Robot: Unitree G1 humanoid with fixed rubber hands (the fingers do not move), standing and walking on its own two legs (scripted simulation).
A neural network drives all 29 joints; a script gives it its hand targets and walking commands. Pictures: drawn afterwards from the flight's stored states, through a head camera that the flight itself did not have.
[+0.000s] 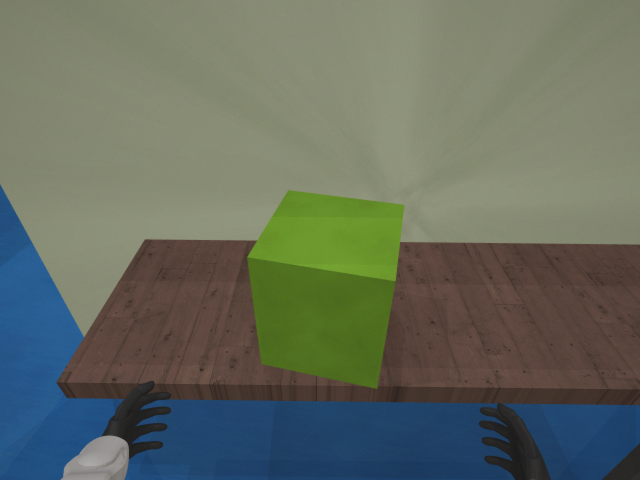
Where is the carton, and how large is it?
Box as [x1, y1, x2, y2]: [247, 190, 403, 388]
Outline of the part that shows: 288,190 247,256 261,363 376,388 395,281 403,205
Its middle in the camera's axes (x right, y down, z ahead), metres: +0.02 +0.08 +0.68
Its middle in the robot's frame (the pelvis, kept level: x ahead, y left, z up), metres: +0.46 -0.01 +0.00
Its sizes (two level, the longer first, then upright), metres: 0.210 0.200 0.250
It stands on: a table, 0.64 m high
